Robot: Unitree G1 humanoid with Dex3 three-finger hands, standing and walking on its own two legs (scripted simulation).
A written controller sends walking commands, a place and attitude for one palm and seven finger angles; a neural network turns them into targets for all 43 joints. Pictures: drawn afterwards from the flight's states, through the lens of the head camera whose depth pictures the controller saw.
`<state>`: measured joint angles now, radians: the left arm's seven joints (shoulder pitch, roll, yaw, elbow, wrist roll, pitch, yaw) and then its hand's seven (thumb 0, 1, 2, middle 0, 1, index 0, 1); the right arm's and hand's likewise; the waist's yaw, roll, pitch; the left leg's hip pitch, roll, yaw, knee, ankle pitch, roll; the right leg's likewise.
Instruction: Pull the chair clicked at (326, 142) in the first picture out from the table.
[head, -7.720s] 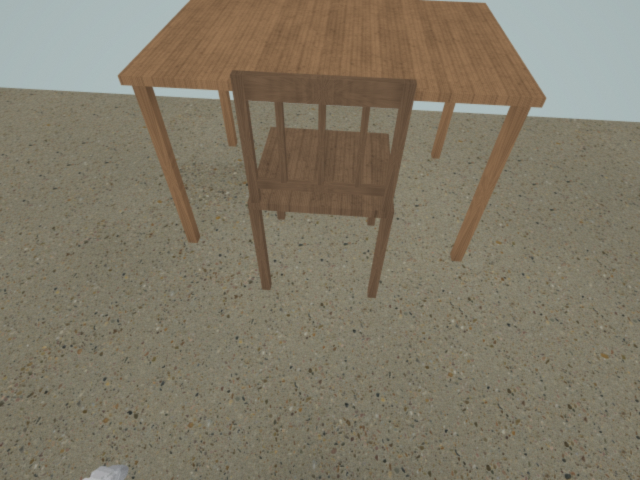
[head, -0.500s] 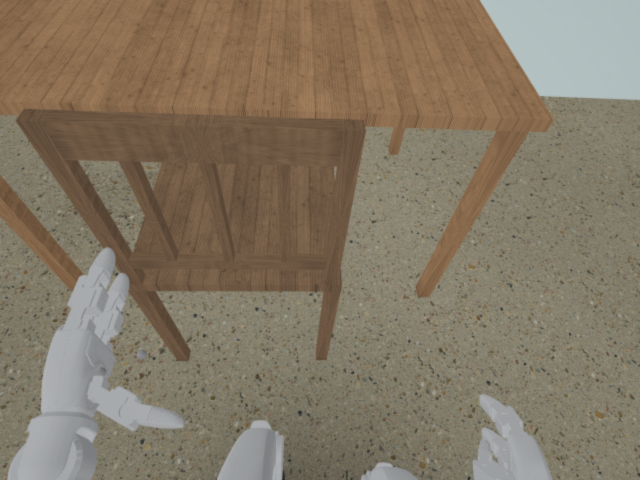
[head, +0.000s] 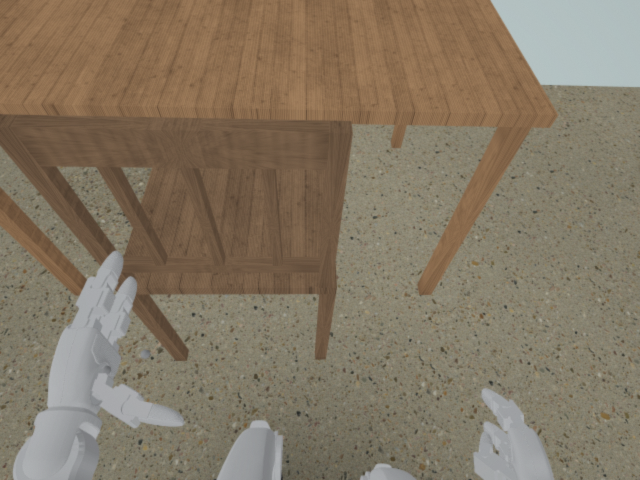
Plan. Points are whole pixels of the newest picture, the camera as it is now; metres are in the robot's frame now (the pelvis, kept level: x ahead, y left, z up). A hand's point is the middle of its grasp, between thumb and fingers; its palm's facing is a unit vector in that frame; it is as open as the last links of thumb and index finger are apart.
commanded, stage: aim the fingers beside a spindle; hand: left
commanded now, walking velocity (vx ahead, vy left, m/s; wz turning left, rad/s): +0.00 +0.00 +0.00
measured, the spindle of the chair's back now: (206, 219) +0.48 +0.20 -0.02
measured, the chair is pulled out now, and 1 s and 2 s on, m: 0.00 0.00 0.00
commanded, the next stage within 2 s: none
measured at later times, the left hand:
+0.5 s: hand (170, 332) +0.28 +0.20 +0.02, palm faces +0.05 -1.00 -0.03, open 16.9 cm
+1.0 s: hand (186, 314) +0.32 +0.19 -0.01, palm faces +0.07 -1.00 -0.02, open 16.9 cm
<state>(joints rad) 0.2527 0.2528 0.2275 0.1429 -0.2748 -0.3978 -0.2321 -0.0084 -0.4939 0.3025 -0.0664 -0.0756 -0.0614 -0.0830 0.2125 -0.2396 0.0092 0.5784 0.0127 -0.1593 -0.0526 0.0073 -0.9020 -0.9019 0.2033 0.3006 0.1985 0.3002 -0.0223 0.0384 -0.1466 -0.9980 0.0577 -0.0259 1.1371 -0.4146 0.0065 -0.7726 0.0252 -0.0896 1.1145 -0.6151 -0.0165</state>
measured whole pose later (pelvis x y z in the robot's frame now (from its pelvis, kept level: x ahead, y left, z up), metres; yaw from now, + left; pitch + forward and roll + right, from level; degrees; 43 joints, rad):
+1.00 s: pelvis -0.01 +0.01 -0.03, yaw -2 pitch +20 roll -4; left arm -0.06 0.23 0.18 0.38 -0.18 -0.45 -0.09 -0.01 -0.49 0.30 -0.07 -0.08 -0.06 -0.08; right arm 0.21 -0.24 0.02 0.58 -0.01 -0.05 -0.02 0.01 -0.90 -0.90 0.20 0.30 0.20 0.30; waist -0.05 0.03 -0.17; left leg -1.17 0.06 0.00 1.25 -0.43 0.03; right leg -0.96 0.02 -0.06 1.24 -0.64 0.00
